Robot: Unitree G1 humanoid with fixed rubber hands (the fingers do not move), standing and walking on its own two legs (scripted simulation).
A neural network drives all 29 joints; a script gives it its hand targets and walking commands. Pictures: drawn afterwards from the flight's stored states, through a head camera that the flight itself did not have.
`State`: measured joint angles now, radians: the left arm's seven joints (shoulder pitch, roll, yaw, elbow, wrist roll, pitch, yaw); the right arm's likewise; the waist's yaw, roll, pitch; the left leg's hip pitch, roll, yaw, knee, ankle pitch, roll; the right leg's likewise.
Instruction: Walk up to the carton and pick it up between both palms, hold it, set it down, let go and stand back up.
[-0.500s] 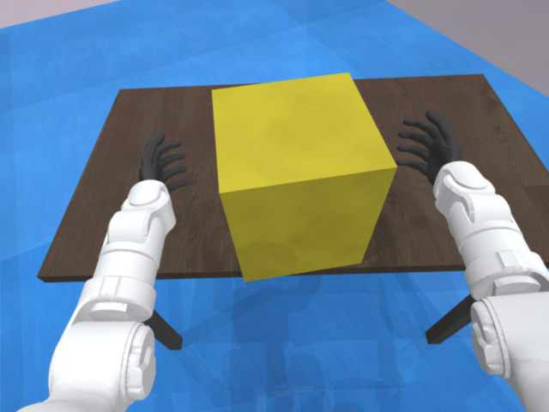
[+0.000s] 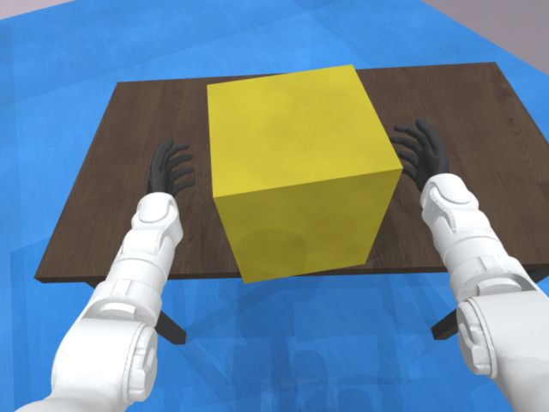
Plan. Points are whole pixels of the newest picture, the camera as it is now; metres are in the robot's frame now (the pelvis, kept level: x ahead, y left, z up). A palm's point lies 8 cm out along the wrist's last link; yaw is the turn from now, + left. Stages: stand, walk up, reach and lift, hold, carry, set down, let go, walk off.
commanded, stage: reach and lift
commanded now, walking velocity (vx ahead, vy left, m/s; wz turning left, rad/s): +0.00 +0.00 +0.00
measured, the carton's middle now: (293, 183) +0.46 +0.03 +0.05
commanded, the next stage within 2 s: none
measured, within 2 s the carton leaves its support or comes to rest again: leaves its support in 1.84 s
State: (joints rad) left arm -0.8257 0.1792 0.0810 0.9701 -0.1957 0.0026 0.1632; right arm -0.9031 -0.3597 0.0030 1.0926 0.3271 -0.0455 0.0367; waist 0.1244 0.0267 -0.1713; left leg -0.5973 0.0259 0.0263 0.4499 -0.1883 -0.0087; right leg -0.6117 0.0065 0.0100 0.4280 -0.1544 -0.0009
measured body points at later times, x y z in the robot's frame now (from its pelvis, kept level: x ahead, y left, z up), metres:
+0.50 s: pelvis +0.00 +0.00 +0.00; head +0.09 -0.02 +0.44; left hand +0.43 +0.19 +0.06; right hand +0.48 -0.12 +0.06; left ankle -0.01 +0.12 -0.73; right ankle +0.01 -0.12 -0.73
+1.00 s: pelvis +0.00 +0.00 +0.00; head +0.08 -0.02 +0.44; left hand +0.42 +0.19 +0.06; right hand +0.47 -0.12 +0.06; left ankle -0.01 +0.12 -0.73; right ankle +0.01 -0.12 -0.73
